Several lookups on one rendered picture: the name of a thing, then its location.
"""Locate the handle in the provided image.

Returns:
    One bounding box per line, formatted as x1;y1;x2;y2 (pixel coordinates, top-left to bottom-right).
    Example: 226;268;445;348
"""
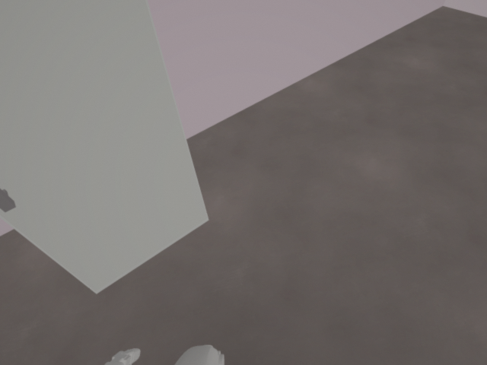
0;189;16;212

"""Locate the fridge door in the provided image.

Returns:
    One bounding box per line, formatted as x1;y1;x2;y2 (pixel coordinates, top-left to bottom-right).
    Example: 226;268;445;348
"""
0;0;207;291

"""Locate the left robot thigh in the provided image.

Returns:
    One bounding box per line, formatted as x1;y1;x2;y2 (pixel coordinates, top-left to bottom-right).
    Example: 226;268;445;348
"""
175;345;224;365

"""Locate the robot left hand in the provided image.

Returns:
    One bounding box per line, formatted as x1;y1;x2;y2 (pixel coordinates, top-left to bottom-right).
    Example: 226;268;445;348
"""
104;348;140;365

